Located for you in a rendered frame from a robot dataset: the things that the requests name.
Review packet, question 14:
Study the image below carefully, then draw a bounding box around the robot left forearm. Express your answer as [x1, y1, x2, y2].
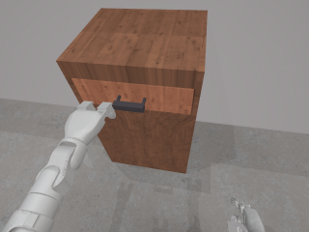
[2, 137, 88, 232]

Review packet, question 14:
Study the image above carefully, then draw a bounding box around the drawer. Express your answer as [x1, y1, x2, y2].
[71, 78, 194, 115]

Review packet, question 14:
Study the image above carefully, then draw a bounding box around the robot right hand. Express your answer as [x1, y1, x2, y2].
[227, 197, 265, 232]

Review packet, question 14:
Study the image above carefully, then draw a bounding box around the robot left hand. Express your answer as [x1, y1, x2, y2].
[65, 101, 116, 169]

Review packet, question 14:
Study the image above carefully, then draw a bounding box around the cabinet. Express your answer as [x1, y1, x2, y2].
[56, 8, 208, 174]

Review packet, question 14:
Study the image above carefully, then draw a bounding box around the handle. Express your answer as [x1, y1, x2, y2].
[112, 95, 146, 113]

